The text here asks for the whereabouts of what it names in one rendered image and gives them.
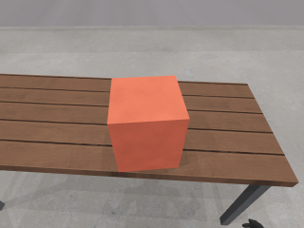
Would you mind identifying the robot right hand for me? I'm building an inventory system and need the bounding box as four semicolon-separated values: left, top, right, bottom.
242;218;264;228

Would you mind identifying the carton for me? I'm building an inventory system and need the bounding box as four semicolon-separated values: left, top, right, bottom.
107;75;190;173

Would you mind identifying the table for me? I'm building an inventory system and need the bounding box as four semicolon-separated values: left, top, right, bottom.
0;73;299;226

